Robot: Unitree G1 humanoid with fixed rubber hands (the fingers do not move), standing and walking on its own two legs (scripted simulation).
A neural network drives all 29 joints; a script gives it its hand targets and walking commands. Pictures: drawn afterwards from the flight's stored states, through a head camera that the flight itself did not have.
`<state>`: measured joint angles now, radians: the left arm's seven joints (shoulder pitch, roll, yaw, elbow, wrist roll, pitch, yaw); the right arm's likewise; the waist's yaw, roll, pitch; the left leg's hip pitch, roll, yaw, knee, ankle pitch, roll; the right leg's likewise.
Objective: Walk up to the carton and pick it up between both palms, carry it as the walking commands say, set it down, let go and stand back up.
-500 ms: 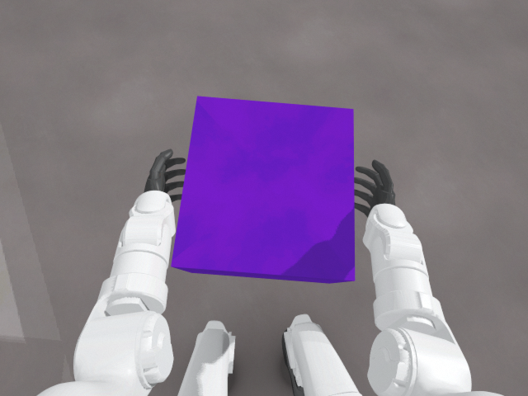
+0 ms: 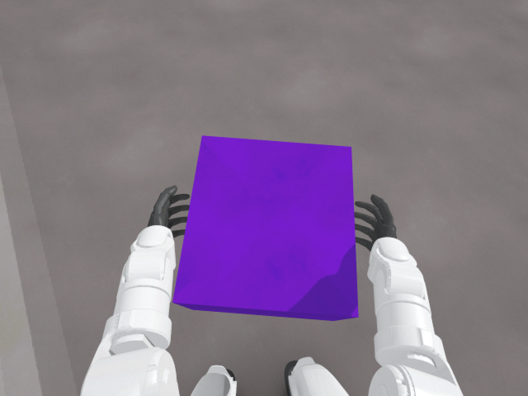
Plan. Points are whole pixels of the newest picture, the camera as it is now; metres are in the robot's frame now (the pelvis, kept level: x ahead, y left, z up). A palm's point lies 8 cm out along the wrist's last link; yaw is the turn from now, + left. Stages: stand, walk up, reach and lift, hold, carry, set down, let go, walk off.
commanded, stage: reach and lift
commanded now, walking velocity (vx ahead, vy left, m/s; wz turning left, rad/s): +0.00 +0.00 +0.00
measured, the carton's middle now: (269, 230) +0.39 -0.03 -0.11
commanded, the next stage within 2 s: none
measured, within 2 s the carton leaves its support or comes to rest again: neither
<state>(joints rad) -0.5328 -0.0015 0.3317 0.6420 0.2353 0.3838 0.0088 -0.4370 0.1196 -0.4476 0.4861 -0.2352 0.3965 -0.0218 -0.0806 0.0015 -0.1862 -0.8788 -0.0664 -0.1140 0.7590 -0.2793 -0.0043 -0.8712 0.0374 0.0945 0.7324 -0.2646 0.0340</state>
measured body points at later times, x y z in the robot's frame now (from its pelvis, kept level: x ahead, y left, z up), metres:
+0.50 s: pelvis +0.01 +0.00 +0.04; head +0.05 +0.00 +0.49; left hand +0.37 +0.15 +0.03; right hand +0.31 -0.22 +0.03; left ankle +0.03 +0.12 -0.70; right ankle +0.04 -0.14 -0.70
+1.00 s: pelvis +0.03 +0.00 +0.05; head -0.02 +0.00 +0.50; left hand +0.35 +0.15 +0.08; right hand +0.31 -0.21 +0.08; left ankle +0.03 +0.12 -0.70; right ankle +0.04 -0.14 -0.70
